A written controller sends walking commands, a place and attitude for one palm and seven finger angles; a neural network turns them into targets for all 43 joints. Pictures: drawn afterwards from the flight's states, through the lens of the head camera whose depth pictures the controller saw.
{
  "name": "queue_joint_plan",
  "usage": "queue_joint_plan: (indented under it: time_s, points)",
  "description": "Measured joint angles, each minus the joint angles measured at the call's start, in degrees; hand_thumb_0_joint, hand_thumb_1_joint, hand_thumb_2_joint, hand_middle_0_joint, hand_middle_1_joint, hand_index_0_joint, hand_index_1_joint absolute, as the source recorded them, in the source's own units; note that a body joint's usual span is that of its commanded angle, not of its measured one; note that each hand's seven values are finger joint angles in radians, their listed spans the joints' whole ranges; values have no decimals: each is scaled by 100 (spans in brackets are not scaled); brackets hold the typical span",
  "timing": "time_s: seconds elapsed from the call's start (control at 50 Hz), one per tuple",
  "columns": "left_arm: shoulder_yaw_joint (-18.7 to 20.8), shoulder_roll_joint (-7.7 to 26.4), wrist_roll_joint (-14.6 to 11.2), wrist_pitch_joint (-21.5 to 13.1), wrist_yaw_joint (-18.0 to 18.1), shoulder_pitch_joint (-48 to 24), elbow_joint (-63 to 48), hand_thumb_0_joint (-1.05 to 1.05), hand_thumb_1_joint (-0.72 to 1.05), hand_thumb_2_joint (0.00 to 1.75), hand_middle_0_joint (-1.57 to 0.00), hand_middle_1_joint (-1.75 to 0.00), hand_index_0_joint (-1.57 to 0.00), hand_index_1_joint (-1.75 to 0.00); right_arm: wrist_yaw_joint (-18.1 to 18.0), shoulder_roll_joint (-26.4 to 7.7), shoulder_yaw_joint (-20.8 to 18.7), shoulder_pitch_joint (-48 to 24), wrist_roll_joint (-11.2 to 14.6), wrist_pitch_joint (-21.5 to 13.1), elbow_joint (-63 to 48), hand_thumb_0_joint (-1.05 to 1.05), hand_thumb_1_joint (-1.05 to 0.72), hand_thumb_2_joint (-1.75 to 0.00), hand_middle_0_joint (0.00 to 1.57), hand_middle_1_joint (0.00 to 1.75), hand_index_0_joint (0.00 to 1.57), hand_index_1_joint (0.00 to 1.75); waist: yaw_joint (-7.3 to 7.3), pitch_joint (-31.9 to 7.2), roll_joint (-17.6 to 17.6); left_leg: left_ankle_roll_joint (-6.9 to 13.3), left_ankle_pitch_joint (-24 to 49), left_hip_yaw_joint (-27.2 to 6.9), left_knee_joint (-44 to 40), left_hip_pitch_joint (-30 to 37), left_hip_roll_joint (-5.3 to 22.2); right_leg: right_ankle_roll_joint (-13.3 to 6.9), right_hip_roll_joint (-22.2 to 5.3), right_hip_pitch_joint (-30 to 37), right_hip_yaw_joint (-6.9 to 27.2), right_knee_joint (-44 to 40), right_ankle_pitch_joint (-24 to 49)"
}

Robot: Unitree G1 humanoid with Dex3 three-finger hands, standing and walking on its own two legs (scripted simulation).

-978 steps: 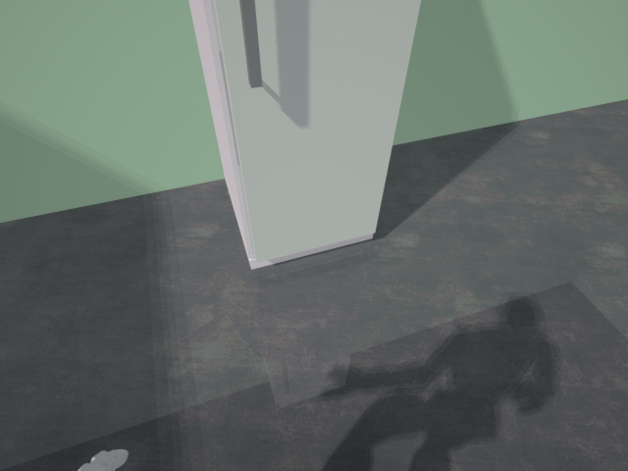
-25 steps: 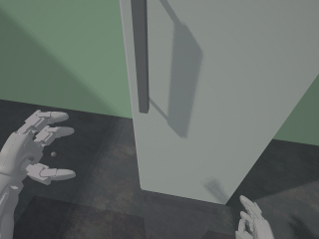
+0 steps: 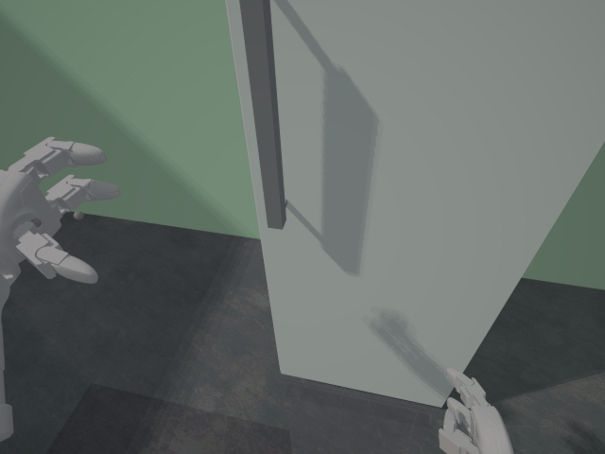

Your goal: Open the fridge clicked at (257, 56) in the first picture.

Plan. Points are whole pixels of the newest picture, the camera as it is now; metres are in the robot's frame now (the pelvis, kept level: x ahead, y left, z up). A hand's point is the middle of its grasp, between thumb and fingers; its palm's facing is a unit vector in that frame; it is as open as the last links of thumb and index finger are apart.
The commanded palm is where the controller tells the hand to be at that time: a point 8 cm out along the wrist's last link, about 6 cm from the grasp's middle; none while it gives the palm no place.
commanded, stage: raise the hand to about handle height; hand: left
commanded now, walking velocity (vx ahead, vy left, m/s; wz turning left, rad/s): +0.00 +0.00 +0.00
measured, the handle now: (272, 124) +0.50 +0.12 +0.22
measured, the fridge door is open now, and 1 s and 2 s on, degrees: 0 0 0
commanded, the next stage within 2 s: move the hooked fingers beside the handle in 0.52 s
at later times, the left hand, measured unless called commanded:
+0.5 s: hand (103, 205) +0.29 +0.26 +0.23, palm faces +0.00 -0.99 -0.13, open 14.0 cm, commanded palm +0.25 +0.30 +0.23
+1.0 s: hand (133, 191) +0.32 +0.24 +0.23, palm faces -0.03 -0.99 -0.10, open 14.0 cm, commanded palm +0.29 +0.29 +0.23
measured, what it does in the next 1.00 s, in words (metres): stands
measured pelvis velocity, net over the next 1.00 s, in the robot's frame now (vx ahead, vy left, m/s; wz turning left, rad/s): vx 0.00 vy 0.00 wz -0.02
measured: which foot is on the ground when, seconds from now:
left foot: down 0.00-1.00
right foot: down 0.00-1.00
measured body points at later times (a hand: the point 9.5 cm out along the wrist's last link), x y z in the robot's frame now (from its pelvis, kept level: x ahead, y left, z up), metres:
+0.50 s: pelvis +0.01 -0.01 +0.00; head -0.03 -0.03 +0.45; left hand +0.28 +0.31 +0.24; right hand +0.21 -0.23 -0.06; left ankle +0.02 +0.11 -0.74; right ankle +0.00 -0.11 -0.74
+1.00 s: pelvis +0.00 +0.00 +0.00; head -0.02 -0.02 +0.45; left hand +0.31 +0.30 +0.23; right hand +0.20 -0.21 -0.07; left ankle +0.02 +0.11 -0.74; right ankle +0.00 -0.11 -0.74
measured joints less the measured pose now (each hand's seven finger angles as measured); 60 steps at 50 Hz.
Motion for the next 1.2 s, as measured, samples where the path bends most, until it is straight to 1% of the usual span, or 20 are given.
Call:
queue_joint_plan:
  time_s: [0.06, 0.14, 0.2, 0.32, 0.38, 0.44, 0.5, 0.58, 0.64, 0.7, 0.78, 0.86, 0.94, 1.02, 1.08, 1.12, 1.2]
  points:
    - [-66, 50, 55, 166, -59, -131, 1, -1, -50, 30, -30, -120, -30, -120, 6, -69, -23, -14, 20, 50, -15, 2, -90, -90, 21, 30, 20, 30, -29, 19, 34, -13, 34, -3, -49, 8, 4, -17, 5, -10, -2, -10, 10]
    - [19, 40, -107, 77, -160, -84, -61, -1, -50, 30, -30, -120, -30, -120, 58, -90, -51, -36, 22, 111, -18, 2, -90, -90, 20, 30, 20, 30, -95, -54, 31, -38, 26, 32, -72, 12, 38, -41, 37, -42, 35, 2, -1]
    - [113, 23, -158, 98, -174, 19, -10, -1, -50, 30, -30, -120, -30, -120, 106, -101, -87, -22, 42, 157, -46, 2, -90, -90, 20, 30, 20, 30, -123, -127, 22, -59, -4, 69, -63, 21, 68, -55, 64, -61, 74, 33, -28]
    - [49, -94, 12, 255, 26, 74, 35, -1, -50, 30, -30, -120, -30, -120, 89, -164, -164, -4, 67, 180, -99, 2, -90, -90, 20, 30, 20, 30, -86, -66, 2, -79, -39, 68, 0, 11, 91, -73, 84, -77, 76, 107, -71]
    - [-9, -192, 50, 157, 105, 123, -179, -1, -50, 30, -30, -120, -30, -120, 43, -156, -169, -15, 54, 158, -104, 2, -90, -90, 20, 30, 20, 30, -67, -5, -14, -82, -45, 60, 6, 40, 96, -79, 90, -40, 69, 99, -72]
    - [1, -231, 7, 26, 107, 146, -364, -1, -50, 30, -30, -120, -30, -120, 7, -107, -150, -31, 37, 124, -90, 2, -90, -90, 20, 30, 20, 30, -70, 4, -25, -81, -50, 61, -11, 87, 96, -79, 92, 10, 72, 73, -69]
    - [59, -161, -49, 8, 66, 107, -308, -1, -50, 30, -30, -120, -30, -120, 7, -53, -120, -40, 29, 114, -70, 2, -90, -90, 20, 30, 20, 30, -75, -53, -17, -78, -56, 73, -34, 114, 95, -72, 92, 33, 85, 49, -69]
    - [86, -27, -18, 190, 42, -32, 11, -1, -51, 30, -30, -120, -30, -120, 35, -35, -91, -45, 57, 131, -64, 2, -90, -90, 20, 30, 20, 30, -72, -90, 14, -66, -51, 77, -42, 94, 76, -55, 73, 9, 88, 54, -71]
    - [20, -25, 44, 292, 36, -68, 64, -1, -51, 30, -30, -120, -30, -120, 45, -51, -86, -27, 69, 144, -84, 2, -90, -90, 20, 30, 20, 30, -60, -78, 28, -48, -35, 69, -51, 70, 46, -42, 43, -17, 79, 66, -71]
    - [-93, -119, 56, 229, 34, -54, -57, -1, -51, 30, -30, -120, -30, -120, 43, -52, -81, -9, 58, 145, -79, 2, -90, -90, 20, 30, 20, 30, -37, -56, 18, -32, -29, 64, -54, 72, 26, -29, 24, -10, 74, 61, -67]
    - [-241, -306, 8, 61, 77, -139, -148, -1, -51, 30, -30, -120, -30, -120, 27, -16, -65, -14, 37, 122, -16, 2, -90, -90, 20, 30, 20, 30, -24, -61, -21, -19, -35, 62, -53, 95, 12, -15, 11, 23, 73, 45, -63]
    - [-396, -397, 122, 100, 261, -405, 25, -1, -51, 30, -30, -120, -30, -120, 9, 25, -54, -53, 32, 109, 20, 2, -90, -90, 20, 30, 20, 30, -53, -45, -52, -10, -22, 68, -64, 96, -6, -6, -7, 14, 78, 53, -57]
    - [-472, -420, 237, 219, 428, -512, 57, -1, -51, 30, -30, -120, -30, -120, 17, 45, -56, -73, 16, 138, -22, 2, -90, -90, 20, 30, 20, 30, -118, -40, -44, 5, 9, 104, -111, 84, -23, 5, -24, -30, 114, 52, -38]
    - [-450, -445, 212, 207, 483, -516, 2, -1, -50, 30, -30, -120, -30, -120, 38, 65, -61, -41, 0, 185, -28, 2, -90, -90, 20, 30, 20, 30, -154, -81, -60, 10, 16, 140, -146, 93, -20, 11, -22, -44, 151, 37, -30]
    - [-416, -442, 189, 180, 495, -570, 110, -1, -50, 30, -30, -120, -30, -120, 45, 61, -70, -7, 0, 221, 7, 2, -90, -90, 20, 30, 20, 30, -157, -124, -74, 8, 1, 149, -141, 97, -12, 11, -14, -42, 161, 35, -38]
    - [-429, -425, 221, 207, 526, -647, 248, -1, -50, 30, -30, -120, -30, -120, 36, 45, -83, 11, 13, 247, 25, 2, -90, -90, 20, 30, 20, 30, -152, -127, -78, 5, -9, 146, -126, 89, -9, 10, -11, -46, 159, 44, -43]
    - [-650, -470, 355, 261, 642, -890, 501, -1, -51, 30, -30, -120, -30, -120, -15, -13, -124, 31, 39, 262, 56, 2, -90, -90, 20, 30, 20, 30, -128, -56, -69, 8, -6, 108, -90, 45, -24, 11, -26, -69, 120, 74, -54]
